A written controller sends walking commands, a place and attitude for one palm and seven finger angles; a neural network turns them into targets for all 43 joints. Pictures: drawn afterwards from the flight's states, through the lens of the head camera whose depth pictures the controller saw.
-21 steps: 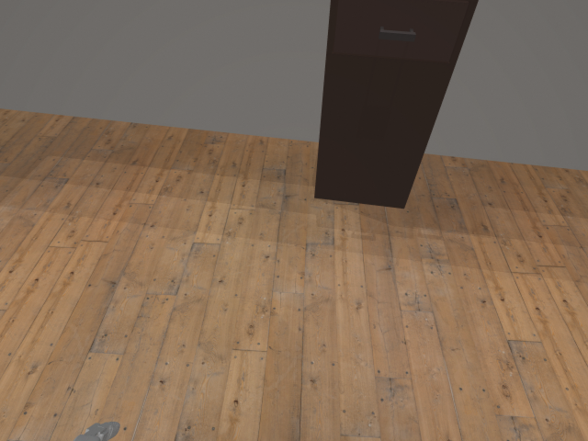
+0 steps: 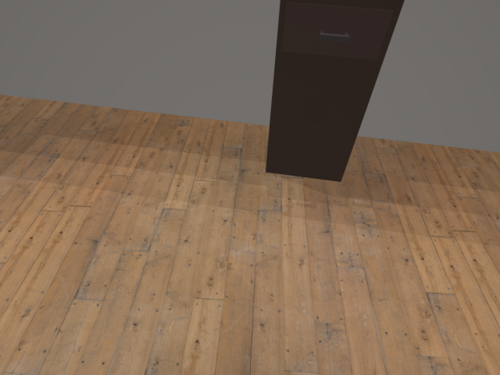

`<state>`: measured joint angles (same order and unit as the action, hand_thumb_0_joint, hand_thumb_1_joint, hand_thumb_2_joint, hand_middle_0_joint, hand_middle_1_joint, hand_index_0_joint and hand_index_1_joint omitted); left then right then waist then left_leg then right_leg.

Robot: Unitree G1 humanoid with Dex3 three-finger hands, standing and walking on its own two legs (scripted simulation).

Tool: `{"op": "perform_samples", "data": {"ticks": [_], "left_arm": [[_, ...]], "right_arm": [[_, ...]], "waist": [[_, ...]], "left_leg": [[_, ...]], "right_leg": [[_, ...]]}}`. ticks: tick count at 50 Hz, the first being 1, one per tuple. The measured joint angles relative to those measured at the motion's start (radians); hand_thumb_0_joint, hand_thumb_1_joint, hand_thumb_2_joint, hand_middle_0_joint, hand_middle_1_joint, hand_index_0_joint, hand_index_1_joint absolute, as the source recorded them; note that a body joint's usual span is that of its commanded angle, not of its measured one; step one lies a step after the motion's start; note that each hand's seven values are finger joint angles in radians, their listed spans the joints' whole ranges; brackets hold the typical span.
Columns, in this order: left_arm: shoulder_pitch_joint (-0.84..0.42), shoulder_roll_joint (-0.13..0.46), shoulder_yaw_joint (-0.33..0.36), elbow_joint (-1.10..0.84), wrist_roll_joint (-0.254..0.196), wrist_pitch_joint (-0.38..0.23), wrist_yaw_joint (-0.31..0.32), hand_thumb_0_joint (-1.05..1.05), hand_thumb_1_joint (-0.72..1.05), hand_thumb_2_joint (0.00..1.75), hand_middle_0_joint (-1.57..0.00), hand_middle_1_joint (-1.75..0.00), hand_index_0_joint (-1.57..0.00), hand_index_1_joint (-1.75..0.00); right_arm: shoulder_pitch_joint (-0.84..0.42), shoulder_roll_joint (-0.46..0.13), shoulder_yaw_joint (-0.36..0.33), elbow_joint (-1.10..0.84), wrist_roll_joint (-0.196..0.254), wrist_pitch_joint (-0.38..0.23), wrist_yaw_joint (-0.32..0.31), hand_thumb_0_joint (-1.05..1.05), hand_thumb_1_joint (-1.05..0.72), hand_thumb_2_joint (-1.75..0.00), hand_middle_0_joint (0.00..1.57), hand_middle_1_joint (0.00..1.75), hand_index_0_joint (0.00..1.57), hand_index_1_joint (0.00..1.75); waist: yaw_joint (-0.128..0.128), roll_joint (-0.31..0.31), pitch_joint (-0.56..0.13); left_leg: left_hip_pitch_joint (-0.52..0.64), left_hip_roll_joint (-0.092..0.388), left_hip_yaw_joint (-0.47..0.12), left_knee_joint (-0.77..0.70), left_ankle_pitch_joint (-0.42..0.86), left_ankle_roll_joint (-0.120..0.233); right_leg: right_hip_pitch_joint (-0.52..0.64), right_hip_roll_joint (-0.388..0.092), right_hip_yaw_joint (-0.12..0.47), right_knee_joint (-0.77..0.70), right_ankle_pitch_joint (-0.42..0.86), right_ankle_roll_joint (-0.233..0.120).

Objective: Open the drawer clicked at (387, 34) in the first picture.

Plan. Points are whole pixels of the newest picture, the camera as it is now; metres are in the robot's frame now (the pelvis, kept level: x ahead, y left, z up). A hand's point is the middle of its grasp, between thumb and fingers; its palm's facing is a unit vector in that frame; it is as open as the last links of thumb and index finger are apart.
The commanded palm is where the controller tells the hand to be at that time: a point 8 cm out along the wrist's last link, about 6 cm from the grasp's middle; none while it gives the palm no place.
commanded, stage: stand and wait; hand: left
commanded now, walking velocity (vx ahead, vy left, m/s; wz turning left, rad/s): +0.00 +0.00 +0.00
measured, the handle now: (334, 35) +1.29 -0.25 +0.04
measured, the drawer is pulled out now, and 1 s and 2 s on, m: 0.00 0.00 0.00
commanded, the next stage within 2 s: look at it before walking up in 0.50 s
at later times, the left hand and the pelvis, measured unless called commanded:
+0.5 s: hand out of the picture +0.06 +0.24 -0.15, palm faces -0.03 -0.94 -0.33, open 7.4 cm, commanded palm none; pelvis -0.02 +0.00 +0.00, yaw +0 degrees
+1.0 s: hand out of the picture +0.06 +0.25 -0.15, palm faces -0.03 -0.94 -0.33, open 7.4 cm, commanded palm none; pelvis -0.01 +0.00 +0.00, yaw +0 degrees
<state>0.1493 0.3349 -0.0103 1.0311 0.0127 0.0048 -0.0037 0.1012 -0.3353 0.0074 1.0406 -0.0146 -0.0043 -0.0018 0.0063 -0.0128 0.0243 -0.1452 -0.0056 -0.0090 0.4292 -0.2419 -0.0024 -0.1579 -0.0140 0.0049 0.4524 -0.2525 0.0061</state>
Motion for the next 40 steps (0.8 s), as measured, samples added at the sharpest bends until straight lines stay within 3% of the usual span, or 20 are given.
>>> {"op": "perform_samples", "data": {"ticks": [40], "left_arm": [[-0.005, 0.006, 0.001, 0.055, 0.001, -0.009, -0.002, 0.00, 0.90, 0.90, -0.20, -0.30, -0.20, -0.30]], "right_arm": [[0.022, 0.001, 0.001, 0.074, 0.005, -0.005, 0.005, 0.01, -0.90, -0.90, 0.21, 0.30, 0.20, 0.30]], "waist": [[-0.006, -0.002, 0.010]], "left_leg": [[-0.002, 0.008, 0.003, -0.050, 0.046, -0.004]], "right_leg": [[0.000, 0.007, 0.003, -0.059, 0.052, -0.002]]}}
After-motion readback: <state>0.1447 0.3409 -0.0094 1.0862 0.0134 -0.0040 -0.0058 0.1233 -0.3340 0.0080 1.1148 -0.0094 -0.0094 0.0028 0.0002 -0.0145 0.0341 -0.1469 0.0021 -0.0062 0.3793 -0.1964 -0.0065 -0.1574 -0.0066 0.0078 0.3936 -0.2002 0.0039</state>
